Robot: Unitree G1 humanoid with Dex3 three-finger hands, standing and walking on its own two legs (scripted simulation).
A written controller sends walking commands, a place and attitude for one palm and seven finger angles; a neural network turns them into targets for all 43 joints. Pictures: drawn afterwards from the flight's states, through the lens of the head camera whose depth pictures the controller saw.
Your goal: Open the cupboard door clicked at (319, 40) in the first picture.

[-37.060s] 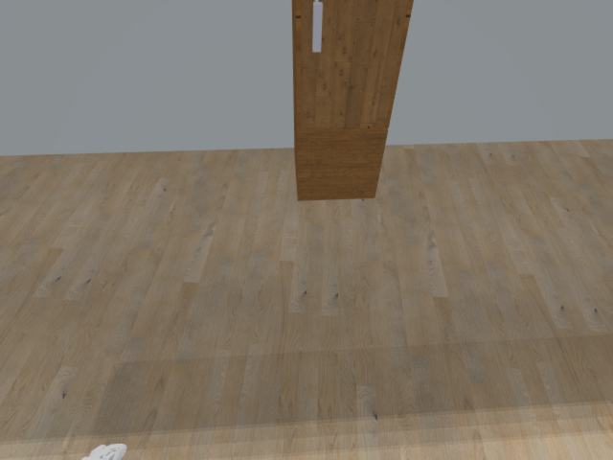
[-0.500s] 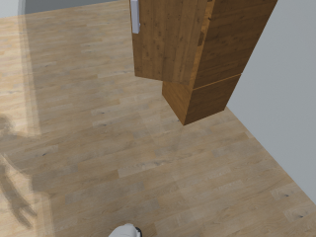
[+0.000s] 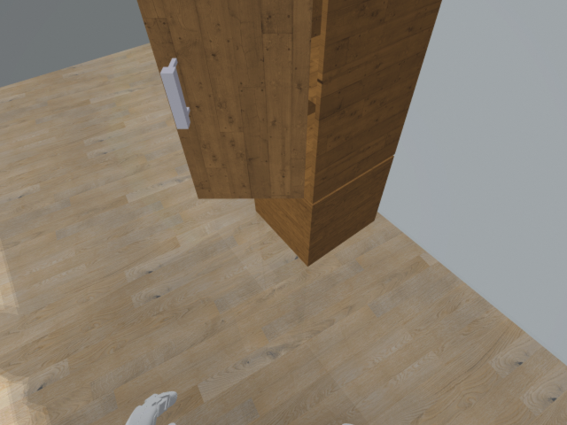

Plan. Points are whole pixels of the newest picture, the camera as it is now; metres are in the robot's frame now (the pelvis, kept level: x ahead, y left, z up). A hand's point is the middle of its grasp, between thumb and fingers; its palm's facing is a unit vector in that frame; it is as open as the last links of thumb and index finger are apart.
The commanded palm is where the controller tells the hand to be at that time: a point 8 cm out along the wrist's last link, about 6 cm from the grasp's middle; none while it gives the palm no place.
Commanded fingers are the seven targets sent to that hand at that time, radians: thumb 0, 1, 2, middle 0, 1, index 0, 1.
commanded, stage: take the last steps up to it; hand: left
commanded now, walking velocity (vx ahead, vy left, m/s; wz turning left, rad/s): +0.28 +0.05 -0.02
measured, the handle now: (178, 93) +0.77 +0.25 +0.05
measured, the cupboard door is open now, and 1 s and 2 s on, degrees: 52 52 52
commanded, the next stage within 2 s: come to a stop and stand still in 0.32 s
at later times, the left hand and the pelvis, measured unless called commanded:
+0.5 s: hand out of the picture +0.13 +0.24 -0.19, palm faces +0.06 -0.99 -0.16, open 7.3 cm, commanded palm none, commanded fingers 0.00 0.90 0.90 -0.20 -0.30 -0.20 -0.30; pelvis +0.16 +0.06 -0.01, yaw -1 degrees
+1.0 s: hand (178, 360) +0.26 +0.20 -0.17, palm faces -0.05 -0.97 -0.25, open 7.3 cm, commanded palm none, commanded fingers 0.00 0.90 0.90 -0.20 -0.30 -0.20 -0.30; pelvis +0.16 +0.01 +0.00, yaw -2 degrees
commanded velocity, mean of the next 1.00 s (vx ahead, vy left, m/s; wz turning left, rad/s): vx -0.01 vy -0.04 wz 0.00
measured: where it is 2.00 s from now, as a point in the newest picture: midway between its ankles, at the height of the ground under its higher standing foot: outside the picture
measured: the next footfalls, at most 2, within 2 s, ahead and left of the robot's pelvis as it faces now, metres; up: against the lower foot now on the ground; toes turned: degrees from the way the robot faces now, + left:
right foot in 0.02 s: +0.10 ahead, -0.11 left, +0.00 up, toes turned -7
left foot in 0.38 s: +0.22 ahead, +0.11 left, +0.00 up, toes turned +1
